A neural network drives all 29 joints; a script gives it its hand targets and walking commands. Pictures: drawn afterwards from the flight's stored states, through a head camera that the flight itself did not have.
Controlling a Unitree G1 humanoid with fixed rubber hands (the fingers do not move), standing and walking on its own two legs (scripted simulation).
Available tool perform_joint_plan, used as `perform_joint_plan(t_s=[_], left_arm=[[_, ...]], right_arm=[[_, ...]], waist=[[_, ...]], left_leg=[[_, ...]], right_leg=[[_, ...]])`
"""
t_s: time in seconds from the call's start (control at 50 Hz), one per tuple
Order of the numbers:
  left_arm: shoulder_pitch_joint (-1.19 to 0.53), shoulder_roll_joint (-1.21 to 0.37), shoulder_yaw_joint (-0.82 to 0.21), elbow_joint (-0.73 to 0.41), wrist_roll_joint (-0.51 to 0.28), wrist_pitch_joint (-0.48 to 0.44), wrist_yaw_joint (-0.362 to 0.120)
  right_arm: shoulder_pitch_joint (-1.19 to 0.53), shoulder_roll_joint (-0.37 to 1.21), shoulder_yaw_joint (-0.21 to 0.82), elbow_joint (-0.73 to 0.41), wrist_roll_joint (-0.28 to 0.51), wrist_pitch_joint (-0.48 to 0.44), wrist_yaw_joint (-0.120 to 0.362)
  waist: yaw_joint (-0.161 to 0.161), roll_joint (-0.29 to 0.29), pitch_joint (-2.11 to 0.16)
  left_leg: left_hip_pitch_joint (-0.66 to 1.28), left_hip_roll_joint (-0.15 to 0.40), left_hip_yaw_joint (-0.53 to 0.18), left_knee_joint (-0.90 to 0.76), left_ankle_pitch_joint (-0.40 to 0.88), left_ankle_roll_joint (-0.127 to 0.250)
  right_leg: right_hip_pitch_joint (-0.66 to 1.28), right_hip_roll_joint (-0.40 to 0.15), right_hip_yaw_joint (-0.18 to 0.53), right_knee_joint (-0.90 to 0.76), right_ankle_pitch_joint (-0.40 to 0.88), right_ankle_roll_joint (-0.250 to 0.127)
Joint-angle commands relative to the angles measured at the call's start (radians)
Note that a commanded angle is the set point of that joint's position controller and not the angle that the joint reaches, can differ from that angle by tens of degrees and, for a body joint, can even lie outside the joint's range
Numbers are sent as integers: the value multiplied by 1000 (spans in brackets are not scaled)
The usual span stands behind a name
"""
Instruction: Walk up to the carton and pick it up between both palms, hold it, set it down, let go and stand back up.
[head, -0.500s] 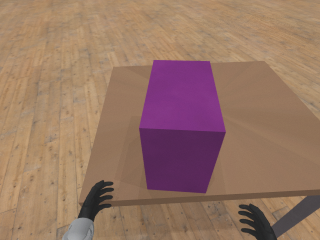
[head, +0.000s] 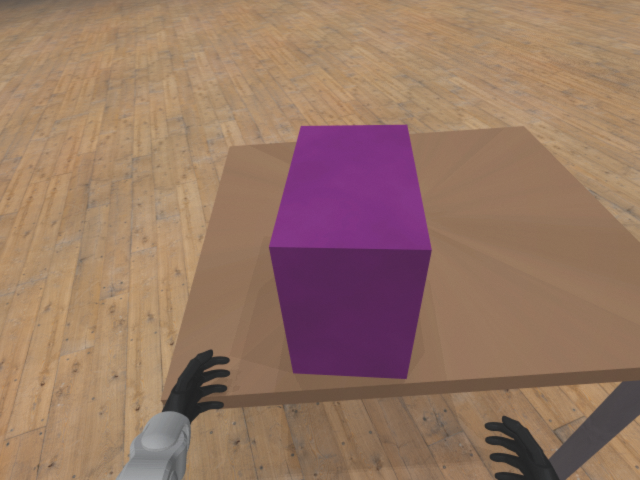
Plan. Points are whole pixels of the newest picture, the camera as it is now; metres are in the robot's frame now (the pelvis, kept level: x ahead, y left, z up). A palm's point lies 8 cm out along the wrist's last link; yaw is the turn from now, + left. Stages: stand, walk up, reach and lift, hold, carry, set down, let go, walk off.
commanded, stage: let go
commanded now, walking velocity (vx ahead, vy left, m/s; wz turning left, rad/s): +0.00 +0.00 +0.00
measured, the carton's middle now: (351, 246) +0.46 +0.01 +0.05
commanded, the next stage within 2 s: stand in 0.34 s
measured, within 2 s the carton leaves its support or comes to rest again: neither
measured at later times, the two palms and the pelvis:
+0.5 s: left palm (180, 421) +0.21 +0.22 -0.02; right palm out of the picture +0.12 -0.23 -0.10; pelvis -0.01 +0.00 -0.01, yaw +1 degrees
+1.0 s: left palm (179, 426) +0.20 +0.22 -0.02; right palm out of the picture +0.12 -0.21 -0.11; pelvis +0.00 +0.01 -0.01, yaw +2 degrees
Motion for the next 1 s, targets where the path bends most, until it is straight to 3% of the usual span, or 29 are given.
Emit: perform_joint_plan(t_s=[0.0,0.32,0.34,0.36,0.38,0.4,0.46,0.5,0.56,0.62,0.68,0.72,0.76,0.8,0.9,0.98], left_arm=[[73,51,-16,161,24,95,4],[52,48,-25,164,19,87,8],[20,222,9,47,35,-120,38],[27,223,18,59,29,-192,57],[40,205,11,53,33,-222,64],[25,184,6,54,36,-239,66],[63,174,-3,33,37,-251,63],[96,166,-9,23,34,-253,57],[129,153,-13,8,26,-261,58],[151,152,-19,-9,21,-261,64],[194,133,-25,-8,13,-263,70],[203,141,-20,-9,14,-261,70],[211,136,-20,-11,15,-259,72],[214,141,-17,-15,15,-257,78],[223,121,-16,-16,14,-256,78],[225,128,-12,-15,13,-255,79]], right_arm=[[-82,-101,-26,-129,2,-27,-2],[-74,-115,-35,-146,7,-23,4],[37,-111,-41,-39,-57,-12,5],[31,-114,-36,-18,-50,0,5],[33,-101,-35,-12,-40,0,18],[51,-99,-32,10,-36,-5,33],[42,-108,-33,56,-37,-33,58],[22,-113,-33,70,-36,-41,66],[11,-118,-32,89,-37,-43,70],[16,-126,-30,104,-40,-37,68],[28,-119,-33,130,-40,-32,62],[43,-116,-32,138,-35,-30,68],[27,-120,-35,143,-34,-28,67],[28,-110,-39,147,-34,-26,68],[5,-94,-38,148,-31,-19,67],[-6,-88,-42,143,-29,-18,64]], waist=[[1,-173,134],[4,-169,135],[-31,-189,211],[-27,-232,198],[-33,-233,142],[-53,-218,81],[-30,-145,-52],[-16,-97,-92],[-7,-92,-108],[-17,-107,-83],[-13,-62,-68],[-25,-116,-73],[-22,-128,-81],[-29,-101,-68],[-27,-94,-72],[-28,-122,-55]], left_leg=[[-52,-51,57,-60,-28,28],[-41,-47,53,-47,-48,28],[-261,32,-69,19,-92,4],[-243,23,-60,47,-129,-4],[-206,24,-53,65,-81,-1],[-227,13,-44,70,-64,0],[-224,1,-34,90,-20,18],[-270,20,-70,58,-14,24],[-312,36,-118,37,-25,36],[-343,39,-140,28,-39,42],[-349,28,-141,29,-41,44],[-351,33,-150,38,-26,45],[-340,37,-149,39,-15,46],[-350,23,-138,51,-18,36],[-353,23,-129,66,-16,34],[-346,23,-124,77,-24,28]], right_leg=[[-169,26,-6,-149,-142,10],[-196,22,5,-145,-182,6],[-360,-86,79,-145,-243,-2],[-414,-103,146,-173,-368,-21],[-437,-113,175,-185,-379,-36],[-395,-111,167,-168,-373,-42],[-326,-104,124,-109,-258,-40],[-259,-95,103,-40,-167,-29],[-245,-80,90,24,-102,-14],[-261,-77,75,52,-69,1],[-275,-76,77,65,-69,4],[-278,-74,60,74,-59,7],[-285,-70,54,89,-48,12],[-295,-74,58,84,-51,18],[-300,-79,62,82,-47,16],[-339,-74,70,68,-77,16]])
